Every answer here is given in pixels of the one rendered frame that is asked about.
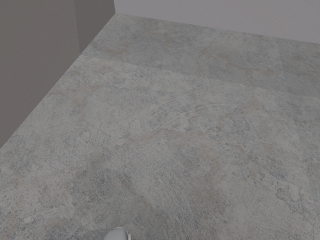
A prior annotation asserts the left robot thigh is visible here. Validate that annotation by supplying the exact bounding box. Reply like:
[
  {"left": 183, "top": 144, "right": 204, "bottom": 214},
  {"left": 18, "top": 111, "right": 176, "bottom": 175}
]
[{"left": 103, "top": 229, "right": 132, "bottom": 240}]

